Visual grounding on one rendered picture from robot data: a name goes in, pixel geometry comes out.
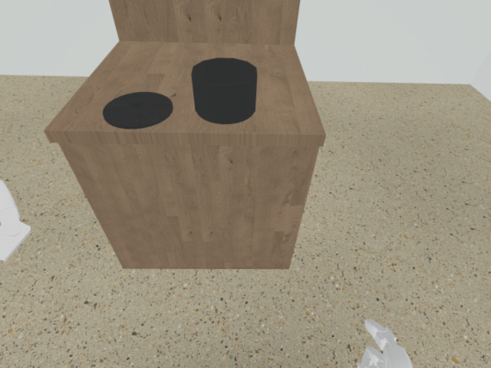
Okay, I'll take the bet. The robot right hand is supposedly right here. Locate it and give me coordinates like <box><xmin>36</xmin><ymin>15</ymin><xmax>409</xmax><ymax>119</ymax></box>
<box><xmin>358</xmin><ymin>319</ymin><xmax>413</xmax><ymax>368</ymax></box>

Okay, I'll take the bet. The knob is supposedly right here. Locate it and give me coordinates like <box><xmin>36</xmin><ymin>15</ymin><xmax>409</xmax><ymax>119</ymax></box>
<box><xmin>129</xmin><ymin>96</ymin><xmax>145</xmax><ymax>107</ymax></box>

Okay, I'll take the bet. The robot left hand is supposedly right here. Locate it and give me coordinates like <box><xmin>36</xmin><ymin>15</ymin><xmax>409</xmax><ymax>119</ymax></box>
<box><xmin>0</xmin><ymin>179</ymin><xmax>31</xmax><ymax>261</ymax></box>

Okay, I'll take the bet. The table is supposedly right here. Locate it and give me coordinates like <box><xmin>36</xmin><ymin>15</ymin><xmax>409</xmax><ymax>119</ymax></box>
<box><xmin>44</xmin><ymin>0</ymin><xmax>326</xmax><ymax>269</ymax></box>

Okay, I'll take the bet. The lid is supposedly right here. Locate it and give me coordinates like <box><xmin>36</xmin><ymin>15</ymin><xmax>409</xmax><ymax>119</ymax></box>
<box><xmin>103</xmin><ymin>92</ymin><xmax>173</xmax><ymax>129</ymax></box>

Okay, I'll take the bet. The pot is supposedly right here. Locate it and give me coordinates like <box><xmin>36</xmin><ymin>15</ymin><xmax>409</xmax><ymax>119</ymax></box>
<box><xmin>191</xmin><ymin>57</ymin><xmax>257</xmax><ymax>124</ymax></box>

